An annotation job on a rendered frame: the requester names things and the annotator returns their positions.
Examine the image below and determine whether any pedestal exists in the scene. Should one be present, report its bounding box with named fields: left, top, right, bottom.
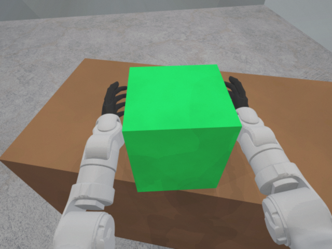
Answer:
left=0, top=58, right=332, bottom=249

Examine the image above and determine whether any left robot forearm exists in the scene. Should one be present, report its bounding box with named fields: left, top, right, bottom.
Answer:
left=52, top=114, right=125, bottom=249

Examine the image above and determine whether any robot right hand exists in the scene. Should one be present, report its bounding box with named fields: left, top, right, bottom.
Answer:
left=224, top=76, right=249, bottom=109

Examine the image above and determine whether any left robot upper arm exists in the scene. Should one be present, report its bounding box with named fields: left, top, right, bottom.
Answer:
left=53, top=211, right=115, bottom=249

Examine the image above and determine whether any robot left hand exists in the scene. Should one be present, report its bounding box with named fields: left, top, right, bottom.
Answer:
left=102, top=82, right=127, bottom=117

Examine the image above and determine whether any carton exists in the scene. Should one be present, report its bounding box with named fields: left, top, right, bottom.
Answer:
left=122, top=64, right=242, bottom=192

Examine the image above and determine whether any right robot forearm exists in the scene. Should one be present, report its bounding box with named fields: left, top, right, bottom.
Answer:
left=236, top=107, right=332, bottom=223

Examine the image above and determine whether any right robot upper arm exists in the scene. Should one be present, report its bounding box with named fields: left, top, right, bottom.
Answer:
left=262, top=187, right=332, bottom=249

